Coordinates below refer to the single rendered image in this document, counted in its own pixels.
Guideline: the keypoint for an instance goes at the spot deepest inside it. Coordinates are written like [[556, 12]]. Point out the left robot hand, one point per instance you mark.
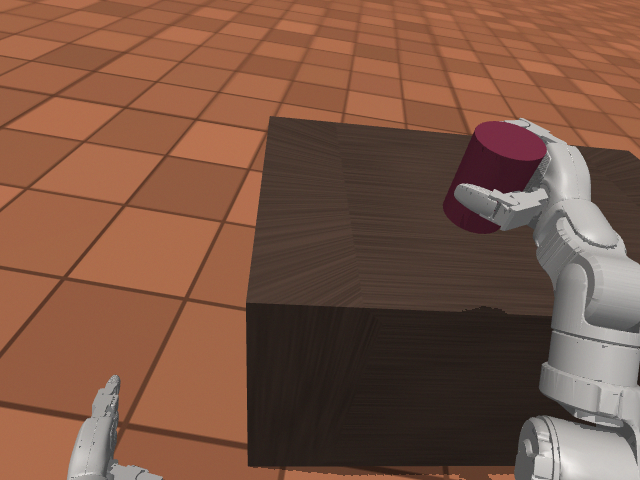
[[94, 447]]

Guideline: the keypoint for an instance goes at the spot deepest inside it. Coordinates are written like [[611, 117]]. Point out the can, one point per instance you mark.
[[501, 156]]

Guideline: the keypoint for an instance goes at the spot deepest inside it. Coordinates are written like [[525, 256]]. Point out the right robot hand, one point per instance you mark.
[[561, 175]]

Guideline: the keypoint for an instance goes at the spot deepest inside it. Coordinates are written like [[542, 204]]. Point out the right robot arm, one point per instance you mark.
[[593, 363]]

